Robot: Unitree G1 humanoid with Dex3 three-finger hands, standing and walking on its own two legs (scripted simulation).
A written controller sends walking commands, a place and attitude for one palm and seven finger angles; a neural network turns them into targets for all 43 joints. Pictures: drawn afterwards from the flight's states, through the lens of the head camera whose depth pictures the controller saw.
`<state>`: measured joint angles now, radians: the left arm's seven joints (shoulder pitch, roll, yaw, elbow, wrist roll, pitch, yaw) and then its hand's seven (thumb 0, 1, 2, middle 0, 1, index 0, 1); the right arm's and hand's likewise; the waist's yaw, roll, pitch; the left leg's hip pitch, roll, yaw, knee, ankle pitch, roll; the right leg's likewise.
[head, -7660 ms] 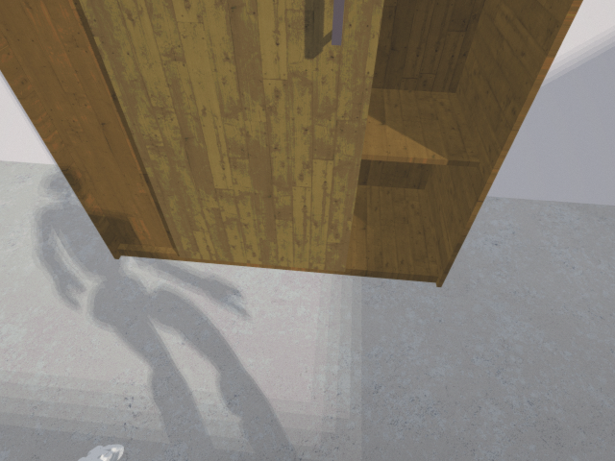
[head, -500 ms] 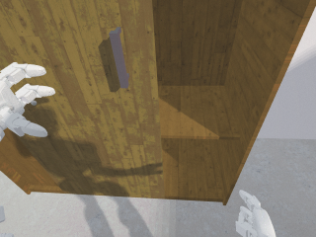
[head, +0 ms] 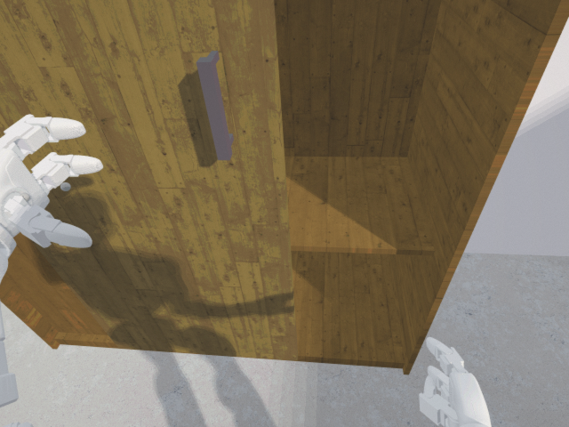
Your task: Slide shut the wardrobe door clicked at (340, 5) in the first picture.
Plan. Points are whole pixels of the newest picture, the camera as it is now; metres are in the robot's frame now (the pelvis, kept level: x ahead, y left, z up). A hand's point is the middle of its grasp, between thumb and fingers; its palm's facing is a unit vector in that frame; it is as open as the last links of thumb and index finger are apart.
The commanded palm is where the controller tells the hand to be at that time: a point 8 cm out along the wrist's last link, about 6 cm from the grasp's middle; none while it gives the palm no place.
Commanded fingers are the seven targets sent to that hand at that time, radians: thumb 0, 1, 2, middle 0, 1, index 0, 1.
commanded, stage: move the hooked fingers beside the handle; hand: left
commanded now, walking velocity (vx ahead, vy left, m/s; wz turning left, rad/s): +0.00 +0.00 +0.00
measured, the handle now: (219, 107) +0.51 +0.16 +0.24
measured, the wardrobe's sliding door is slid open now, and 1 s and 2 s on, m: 0.37 0.37 0.37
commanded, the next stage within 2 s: none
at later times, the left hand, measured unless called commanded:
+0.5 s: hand (105, 164) +0.33 +0.26 +0.25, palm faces +0.08 -0.99 -0.06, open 14.0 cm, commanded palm +0.30 +0.30 +0.25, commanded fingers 0.00 -0.50 0.30 -0.30 -1.20 -0.30 -1.20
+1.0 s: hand (144, 143) +0.38 +0.23 +0.25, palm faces +0.06 -1.00 -0.04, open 14.0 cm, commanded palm +0.36 +0.28 +0.25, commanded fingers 0.00 -0.50 0.30 -0.30 -1.20 -0.30 -1.20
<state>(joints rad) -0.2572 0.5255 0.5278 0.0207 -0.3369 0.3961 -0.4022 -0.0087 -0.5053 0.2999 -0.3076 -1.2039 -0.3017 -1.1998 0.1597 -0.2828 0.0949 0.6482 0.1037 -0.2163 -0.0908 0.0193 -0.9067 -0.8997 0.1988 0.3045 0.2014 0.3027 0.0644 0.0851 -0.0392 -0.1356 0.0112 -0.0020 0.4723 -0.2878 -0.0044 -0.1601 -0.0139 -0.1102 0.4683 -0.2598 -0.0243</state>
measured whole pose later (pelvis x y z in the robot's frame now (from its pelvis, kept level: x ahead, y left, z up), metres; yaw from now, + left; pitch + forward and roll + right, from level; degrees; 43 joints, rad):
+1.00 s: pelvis +0.00 +0.01 +0.00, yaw -1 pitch -1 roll +0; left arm -0.59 0.43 0.36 0.33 -0.23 0.33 -0.24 -0.01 -0.50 0.30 -0.31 -1.20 -0.30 -1.20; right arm 0.19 -0.27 0.08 0.66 0.09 -0.16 -0.09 0.02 -0.91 -0.90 0.20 0.30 0.20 0.30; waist 0.02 0.06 -0.03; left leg -0.15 0.00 0.02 0.43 -0.26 0.01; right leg -0.18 -0.03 -0.08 0.43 -0.23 -0.01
